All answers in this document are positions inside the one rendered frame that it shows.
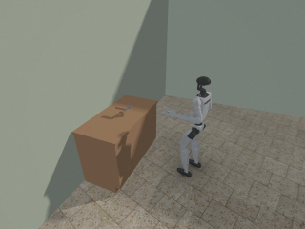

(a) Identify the right robot upper arm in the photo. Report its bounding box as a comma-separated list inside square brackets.
[206, 92, 212, 111]

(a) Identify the robot thigh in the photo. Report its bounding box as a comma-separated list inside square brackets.
[180, 129, 197, 155]
[191, 124, 206, 148]

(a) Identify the left robot forearm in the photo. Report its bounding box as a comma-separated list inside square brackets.
[176, 113, 201, 124]

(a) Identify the counter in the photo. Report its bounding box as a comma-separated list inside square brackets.
[72, 95, 158, 193]

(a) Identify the left robot upper arm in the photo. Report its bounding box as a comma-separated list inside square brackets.
[192, 97, 203, 124]

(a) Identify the left robot hand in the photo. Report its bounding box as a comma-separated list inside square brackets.
[162, 106, 177, 118]

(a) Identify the right robot thigh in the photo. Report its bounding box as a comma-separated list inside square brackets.
[191, 124, 206, 148]

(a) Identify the left robot thigh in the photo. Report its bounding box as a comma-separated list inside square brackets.
[180, 129, 197, 155]

